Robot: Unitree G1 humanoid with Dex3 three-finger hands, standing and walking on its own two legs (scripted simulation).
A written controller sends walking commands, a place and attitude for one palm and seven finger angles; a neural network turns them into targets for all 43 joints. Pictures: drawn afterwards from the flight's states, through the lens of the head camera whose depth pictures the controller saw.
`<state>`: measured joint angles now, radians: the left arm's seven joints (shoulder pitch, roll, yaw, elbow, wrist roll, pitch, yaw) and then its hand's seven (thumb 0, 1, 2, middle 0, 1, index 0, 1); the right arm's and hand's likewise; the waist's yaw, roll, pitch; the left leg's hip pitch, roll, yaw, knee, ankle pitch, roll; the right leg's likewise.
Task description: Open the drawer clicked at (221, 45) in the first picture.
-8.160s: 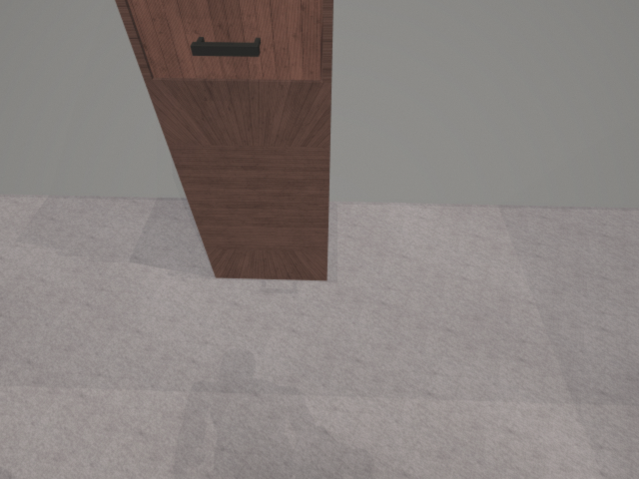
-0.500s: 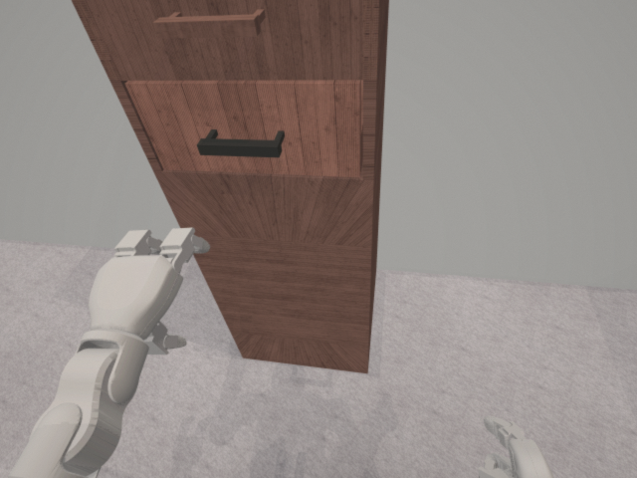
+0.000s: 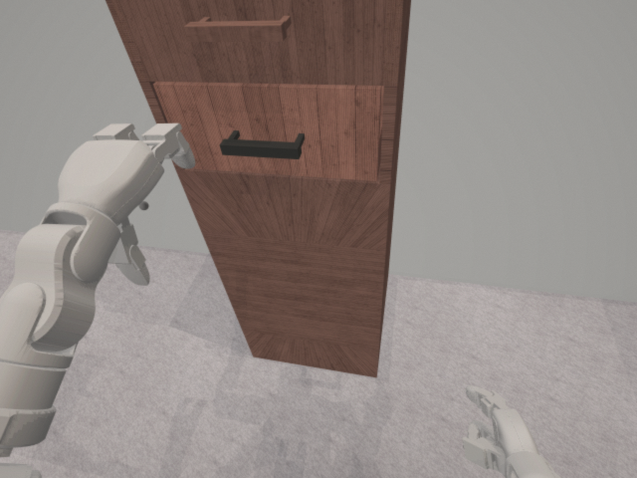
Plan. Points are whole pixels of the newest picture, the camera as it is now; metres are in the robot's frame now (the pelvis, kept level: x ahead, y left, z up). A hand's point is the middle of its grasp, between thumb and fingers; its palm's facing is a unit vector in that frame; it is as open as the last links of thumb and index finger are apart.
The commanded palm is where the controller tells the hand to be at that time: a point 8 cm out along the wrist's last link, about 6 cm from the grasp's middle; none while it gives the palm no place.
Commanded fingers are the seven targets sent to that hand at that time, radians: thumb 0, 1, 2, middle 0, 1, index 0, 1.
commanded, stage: raise the hand with hooked fingers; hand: left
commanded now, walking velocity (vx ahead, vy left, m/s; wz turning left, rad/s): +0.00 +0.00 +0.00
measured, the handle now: (264, 142) +0.59 +0.20 +0.13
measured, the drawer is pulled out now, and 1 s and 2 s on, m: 0.00 0.00 0.00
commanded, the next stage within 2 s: move the hooked fingers above the handle in 0.42 s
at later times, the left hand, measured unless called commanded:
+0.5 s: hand (140, 207) +0.32 +0.25 +0.22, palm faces +0.18 -0.05 -0.98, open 13.8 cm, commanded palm +0.27 +0.24 +0.27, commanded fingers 0.00 -0.50 0.30 -0.30 -1.20 -0.30 -1.20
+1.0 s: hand (191, 189) +0.38 +0.22 +0.19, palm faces +0.06 -0.02 -1.00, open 13.8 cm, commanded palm +0.35 +0.22 +0.26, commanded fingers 0.00 -0.50 0.30 -0.30 -1.20 -0.30 -1.20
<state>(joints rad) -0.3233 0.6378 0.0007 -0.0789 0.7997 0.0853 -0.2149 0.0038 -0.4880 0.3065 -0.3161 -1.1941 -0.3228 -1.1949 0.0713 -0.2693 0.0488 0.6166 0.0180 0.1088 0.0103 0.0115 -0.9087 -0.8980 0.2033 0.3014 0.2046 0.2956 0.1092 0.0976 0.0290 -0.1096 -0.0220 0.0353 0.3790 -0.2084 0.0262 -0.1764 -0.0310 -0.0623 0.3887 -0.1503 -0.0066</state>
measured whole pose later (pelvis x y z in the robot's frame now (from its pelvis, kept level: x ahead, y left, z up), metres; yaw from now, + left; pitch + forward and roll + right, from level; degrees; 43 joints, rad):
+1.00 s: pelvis +0.00 -0.01 +0.00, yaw +0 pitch +0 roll +0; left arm -0.55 0.61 -0.07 0.21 0.83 0.01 -0.23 0.00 -0.50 0.30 -0.32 -1.20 -0.32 -1.20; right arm 0.15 -0.30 0.02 0.63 0.03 0.12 -0.01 0.01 -0.91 -0.90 0.20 0.30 0.20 0.30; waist 0.06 0.08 0.02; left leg -0.19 -0.02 0.03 0.40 -0.20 0.02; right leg -0.25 -0.03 -0.07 0.40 -0.15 -0.01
